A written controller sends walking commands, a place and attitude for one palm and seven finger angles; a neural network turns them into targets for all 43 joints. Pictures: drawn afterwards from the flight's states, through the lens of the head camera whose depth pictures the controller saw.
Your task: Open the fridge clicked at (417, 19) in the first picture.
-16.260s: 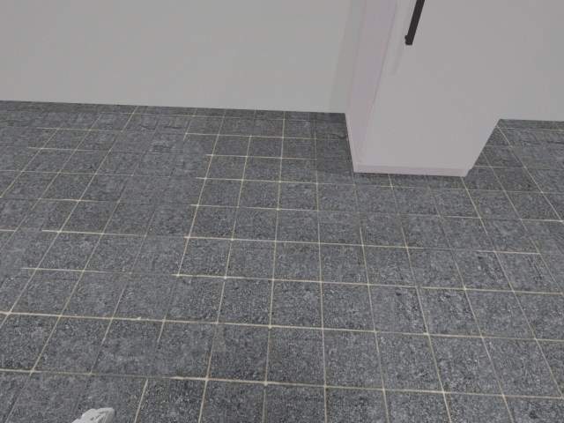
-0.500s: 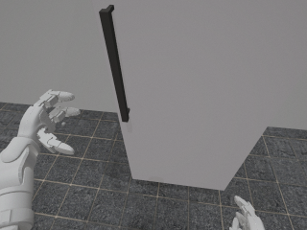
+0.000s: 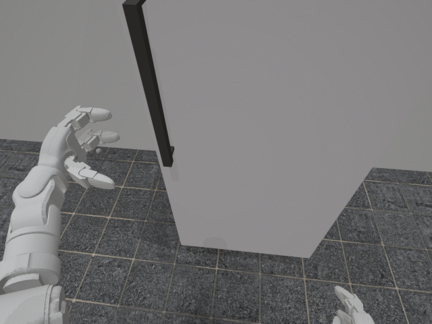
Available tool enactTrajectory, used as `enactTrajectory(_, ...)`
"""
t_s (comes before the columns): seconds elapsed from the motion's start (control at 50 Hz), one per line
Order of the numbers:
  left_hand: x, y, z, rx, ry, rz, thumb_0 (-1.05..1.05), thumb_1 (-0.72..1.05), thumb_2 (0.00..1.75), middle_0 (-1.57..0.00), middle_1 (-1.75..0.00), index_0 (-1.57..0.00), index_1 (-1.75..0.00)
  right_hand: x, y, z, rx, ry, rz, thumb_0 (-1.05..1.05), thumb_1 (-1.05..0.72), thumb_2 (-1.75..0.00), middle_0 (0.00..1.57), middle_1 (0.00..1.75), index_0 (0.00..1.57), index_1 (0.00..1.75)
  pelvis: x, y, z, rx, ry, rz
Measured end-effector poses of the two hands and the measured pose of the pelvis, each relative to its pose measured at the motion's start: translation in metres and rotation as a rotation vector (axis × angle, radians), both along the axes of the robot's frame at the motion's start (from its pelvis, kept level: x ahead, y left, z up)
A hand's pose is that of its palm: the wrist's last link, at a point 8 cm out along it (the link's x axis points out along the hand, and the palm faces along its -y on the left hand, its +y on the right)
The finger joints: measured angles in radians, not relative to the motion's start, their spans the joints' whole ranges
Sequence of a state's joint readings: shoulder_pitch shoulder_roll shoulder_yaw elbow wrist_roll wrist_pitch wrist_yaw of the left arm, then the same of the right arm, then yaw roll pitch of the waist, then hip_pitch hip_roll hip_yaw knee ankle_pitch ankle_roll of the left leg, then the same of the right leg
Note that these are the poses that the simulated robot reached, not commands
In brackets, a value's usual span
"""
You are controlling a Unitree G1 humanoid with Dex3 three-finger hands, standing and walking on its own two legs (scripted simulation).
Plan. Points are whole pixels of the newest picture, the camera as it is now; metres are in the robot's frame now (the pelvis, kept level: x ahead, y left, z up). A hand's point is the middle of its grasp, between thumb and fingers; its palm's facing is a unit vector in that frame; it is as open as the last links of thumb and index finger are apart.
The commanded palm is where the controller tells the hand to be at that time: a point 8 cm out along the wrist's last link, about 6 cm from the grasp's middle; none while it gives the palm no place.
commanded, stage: move the hooked fingers beside the handle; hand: left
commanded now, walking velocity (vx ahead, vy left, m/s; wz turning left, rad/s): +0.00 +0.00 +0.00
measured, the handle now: (157, 98) +0.52 +0.15 +0.15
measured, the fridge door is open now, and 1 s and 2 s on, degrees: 0 0 0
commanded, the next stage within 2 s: feel for the door with the fingertips in 1.48 s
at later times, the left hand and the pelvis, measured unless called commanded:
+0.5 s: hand (121, 130) +0.43 +0.20 +0.14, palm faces -0.08 -1.00 -0.01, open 14.0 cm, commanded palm +0.42 +0.26 +0.13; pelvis +0.00 +0.01 +0.00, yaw -1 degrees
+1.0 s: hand (128, 125) +0.46 +0.20 +0.12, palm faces -0.08 -1.00 -0.01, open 13.9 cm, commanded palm +0.44 +0.26 +0.13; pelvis +0.01 +0.01 -0.01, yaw -2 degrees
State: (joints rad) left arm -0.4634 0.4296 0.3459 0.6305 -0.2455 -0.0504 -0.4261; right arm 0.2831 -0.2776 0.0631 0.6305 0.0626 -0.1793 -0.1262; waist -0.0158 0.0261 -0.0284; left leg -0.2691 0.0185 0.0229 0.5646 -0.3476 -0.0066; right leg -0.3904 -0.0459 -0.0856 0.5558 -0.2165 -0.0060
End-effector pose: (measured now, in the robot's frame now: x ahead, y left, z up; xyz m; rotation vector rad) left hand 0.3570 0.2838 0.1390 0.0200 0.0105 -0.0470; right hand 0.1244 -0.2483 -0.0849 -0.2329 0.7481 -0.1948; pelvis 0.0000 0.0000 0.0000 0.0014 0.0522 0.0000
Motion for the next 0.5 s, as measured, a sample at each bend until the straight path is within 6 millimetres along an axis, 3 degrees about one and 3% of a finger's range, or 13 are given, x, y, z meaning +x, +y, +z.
enactTrajectory(0.5, 0.06, -0.024, -0.002, -0.008, 0.0, -0.034, -0.01, -0.5, 0.3, -0.3, -1.2, -0.3, -1.2, -0.06, -0.008, -0.02, -0.002, 0.218, -0.091, 0.01, -0.91, -0.9, 0.2, 0.3, 0.2, 0.3, 0.002, 0.005, -0.004, -0.001, 0.063, -0.015)
